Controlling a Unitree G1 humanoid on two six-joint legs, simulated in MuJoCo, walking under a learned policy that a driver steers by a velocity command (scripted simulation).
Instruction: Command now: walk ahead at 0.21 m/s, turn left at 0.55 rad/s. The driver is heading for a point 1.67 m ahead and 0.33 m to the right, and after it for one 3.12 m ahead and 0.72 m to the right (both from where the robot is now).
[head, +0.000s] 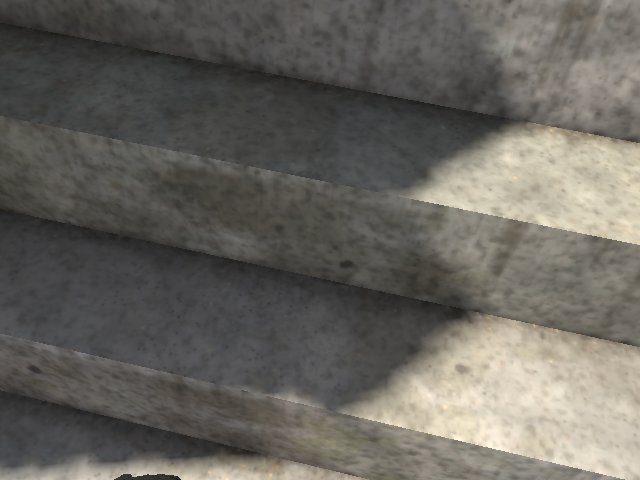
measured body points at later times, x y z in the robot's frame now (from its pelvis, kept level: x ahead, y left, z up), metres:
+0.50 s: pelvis +0.12 -0.06 +0.05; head +0.15 -0.05 +0.50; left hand +0.32 +0.18 +0.00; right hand +0.22 -0.33 -0.09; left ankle -0.01 +0.05 -0.68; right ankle +0.20 -0.17 -0.52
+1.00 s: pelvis +0.13 +0.01 +0.15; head +0.15 -0.01 +0.60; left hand +0.33 +0.23 +0.07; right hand +0.24 -0.25 +0.04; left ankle +0.08 +0.17 -0.51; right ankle +0.21 -0.17 -0.52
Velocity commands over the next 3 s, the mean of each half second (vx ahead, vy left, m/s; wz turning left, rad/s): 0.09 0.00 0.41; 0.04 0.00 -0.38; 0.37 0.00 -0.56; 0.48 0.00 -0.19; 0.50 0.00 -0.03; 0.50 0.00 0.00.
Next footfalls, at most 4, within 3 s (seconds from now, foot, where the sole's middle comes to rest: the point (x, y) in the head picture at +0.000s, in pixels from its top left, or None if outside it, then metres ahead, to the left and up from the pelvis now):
0.44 right None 0.25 -0.16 -0.56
1.10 left None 0.07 0.19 -0.78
1.42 right None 0.26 -0.09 -0.56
1.96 left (279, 339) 0.56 0.04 -0.34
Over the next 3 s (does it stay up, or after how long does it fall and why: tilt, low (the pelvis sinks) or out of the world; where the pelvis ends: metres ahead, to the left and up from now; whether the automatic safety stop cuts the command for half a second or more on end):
stays up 0.72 -0.24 0.67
